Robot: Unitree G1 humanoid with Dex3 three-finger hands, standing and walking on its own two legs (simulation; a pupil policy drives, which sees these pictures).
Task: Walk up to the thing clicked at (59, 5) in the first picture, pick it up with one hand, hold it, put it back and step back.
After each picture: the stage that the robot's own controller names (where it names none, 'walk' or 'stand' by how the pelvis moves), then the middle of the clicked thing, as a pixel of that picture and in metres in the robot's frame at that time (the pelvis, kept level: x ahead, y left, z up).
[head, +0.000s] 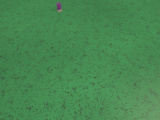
stand; (59, 7) +2.12 +0.33 -0.72
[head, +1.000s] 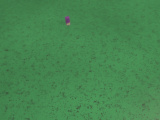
walk; (67, 20) +2.01 +0.36 -0.72
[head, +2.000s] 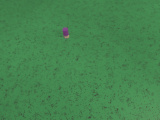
walk; (65, 32) +1.42 +0.29 -0.72
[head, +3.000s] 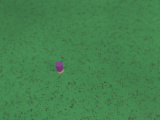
walk; (59, 67) +0.93 +0.28 -0.71
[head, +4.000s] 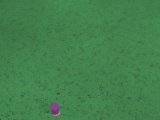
walk; (55, 109) +0.55 +0.22 -0.69
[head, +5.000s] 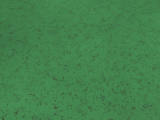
stand; out of the picture +0.36 +0.21 -0.70
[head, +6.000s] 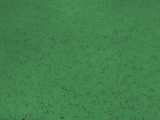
stand; out of the picture +0.33 +0.20 -0.72
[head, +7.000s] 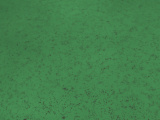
stand; out of the picture +0.34 +0.20 -0.73
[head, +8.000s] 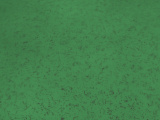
stand; out of the picture +0.33 +0.22 -0.73
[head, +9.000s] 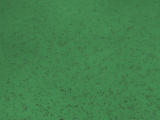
stand; out of the picture +0.32 +0.22 -0.73
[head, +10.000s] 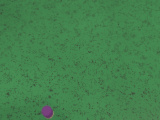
go down; (47, 112) +0.36 +0.21 -0.63
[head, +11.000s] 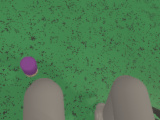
go down; (29, 67) +0.42 +0.22 -0.30
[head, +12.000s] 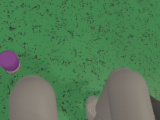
close in; (9, 62) +0.41 +0.24 -0.27
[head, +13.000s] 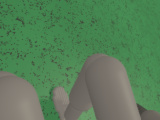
close; out of the picture +0.41 +0.26 -0.22
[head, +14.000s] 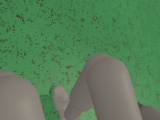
lift; out of the picture +0.39 +0.27 -0.22
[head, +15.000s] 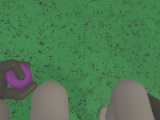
lift; (21, 80) +0.32 +0.23 -0.07
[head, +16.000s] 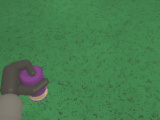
hold; (35, 84) +0.33 +0.17 +0.05
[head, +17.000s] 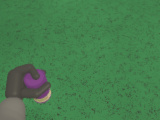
hold; (38, 86) +0.33 +0.17 +0.01
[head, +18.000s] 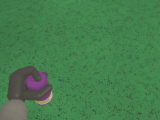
hold; (40, 89) +0.33 +0.17 +0.00
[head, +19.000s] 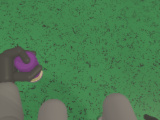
crouch; (30, 68) +0.39 +0.18 -0.08
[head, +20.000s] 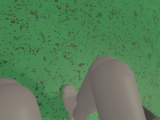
lower; out of the picture +0.42 +0.26 -0.22
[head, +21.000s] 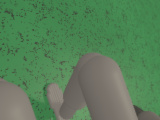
lower; out of the picture +0.42 +0.28 -0.23
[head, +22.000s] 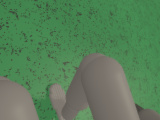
lower; out of the picture +0.42 +0.28 -0.23
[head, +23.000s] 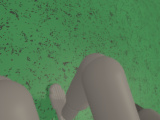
lower; out of the picture +0.42 +0.28 -0.23
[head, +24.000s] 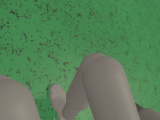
loosen; out of the picture +0.42 +0.28 -0.23
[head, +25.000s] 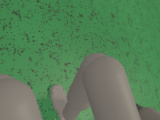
withdraw; out of the picture +0.40 +0.26 -0.23
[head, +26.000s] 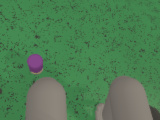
walk; (35, 64) +0.43 +0.21 -0.31
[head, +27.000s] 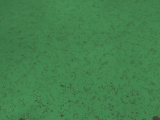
stand; out of the picture +0.34 +0.18 -0.66
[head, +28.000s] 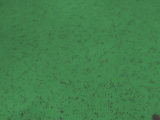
stand; out of the picture +0.37 +0.19 -0.66
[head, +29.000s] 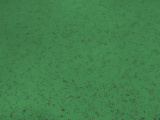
stand; out of the picture +0.37 +0.18 -0.68
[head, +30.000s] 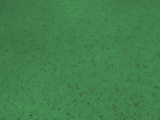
walk; out of the picture +0.38 +0.18 -0.72
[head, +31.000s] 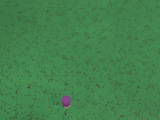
walk; (66, 102) +0.48 +0.10 -0.70
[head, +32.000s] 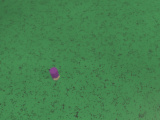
walk; (54, 73) +0.73 +0.27 -0.68
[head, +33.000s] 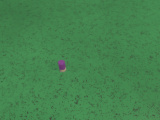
stand; (62, 66) +0.96 +0.24 -0.70
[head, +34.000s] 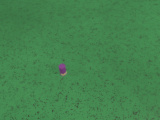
stand; (62, 69) +0.96 +0.22 -0.72
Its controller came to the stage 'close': yes
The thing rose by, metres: 0.71
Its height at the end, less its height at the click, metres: +0.00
